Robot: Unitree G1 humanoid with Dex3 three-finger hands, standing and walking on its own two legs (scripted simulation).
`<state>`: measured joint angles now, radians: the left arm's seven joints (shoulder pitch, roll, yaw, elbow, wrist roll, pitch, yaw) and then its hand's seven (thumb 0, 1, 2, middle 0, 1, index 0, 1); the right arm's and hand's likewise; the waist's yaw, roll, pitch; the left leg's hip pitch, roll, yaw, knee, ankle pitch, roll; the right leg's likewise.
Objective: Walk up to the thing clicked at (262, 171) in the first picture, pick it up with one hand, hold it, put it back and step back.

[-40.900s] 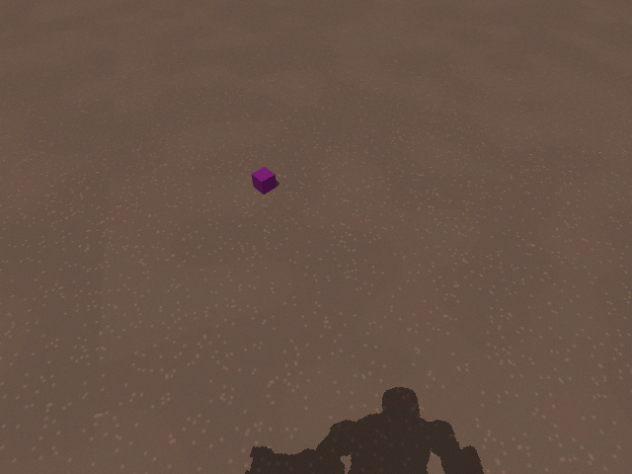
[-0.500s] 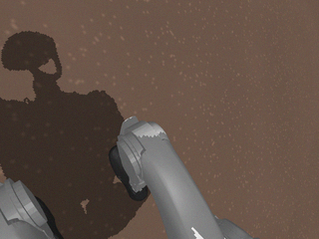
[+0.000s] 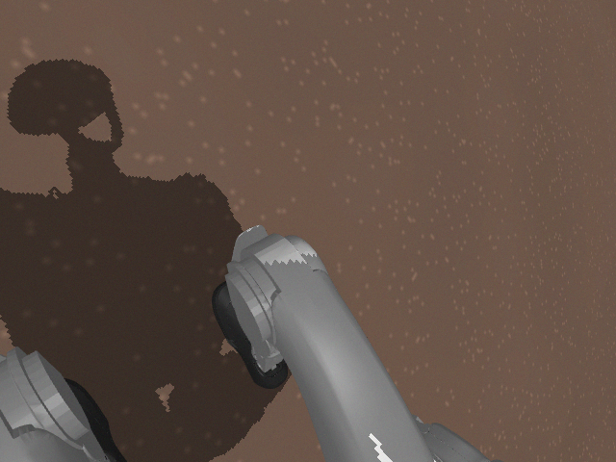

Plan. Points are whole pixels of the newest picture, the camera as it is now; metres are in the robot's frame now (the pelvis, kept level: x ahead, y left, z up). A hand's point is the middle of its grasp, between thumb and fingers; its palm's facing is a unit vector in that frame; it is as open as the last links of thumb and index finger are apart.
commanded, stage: close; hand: left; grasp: from above
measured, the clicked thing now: out of the picture +0.46 +0.37 -0.30
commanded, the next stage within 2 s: settle in 0.44 s
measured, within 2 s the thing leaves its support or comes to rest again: leaves its support in 0.94 s
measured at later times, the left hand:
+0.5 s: hand out of the picture +0.45 +0.36 -0.26, palm faces -0.18 -0.38 -0.91, open 10.6 cm
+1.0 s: hand out of the picture +0.45 +0.37 -0.24, palm faces -0.14 -0.41 -0.90, open 10.5 cm
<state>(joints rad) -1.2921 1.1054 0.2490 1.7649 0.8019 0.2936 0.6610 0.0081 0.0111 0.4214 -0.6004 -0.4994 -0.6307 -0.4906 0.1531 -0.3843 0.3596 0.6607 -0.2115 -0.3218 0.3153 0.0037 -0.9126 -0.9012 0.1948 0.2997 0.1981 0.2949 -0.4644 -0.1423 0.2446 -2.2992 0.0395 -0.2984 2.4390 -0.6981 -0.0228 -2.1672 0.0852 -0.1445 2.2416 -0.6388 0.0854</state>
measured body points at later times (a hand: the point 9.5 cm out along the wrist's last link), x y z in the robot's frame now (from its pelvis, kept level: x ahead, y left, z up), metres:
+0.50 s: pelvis +0.00 +0.00 +0.00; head +0.31 +0.12 +0.30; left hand +0.46 +0.38 -0.20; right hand +0.01 -0.24 -0.04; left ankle +0.07 +0.13 -0.30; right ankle +0.13 -0.13 -0.30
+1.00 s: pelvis +0.00 +0.00 +0.00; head +0.30 +0.12 +0.31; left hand +0.46 +0.39 -0.19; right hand +0.01 -0.24 -0.04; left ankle +0.07 +0.13 -0.30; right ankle +0.13 -0.13 -0.30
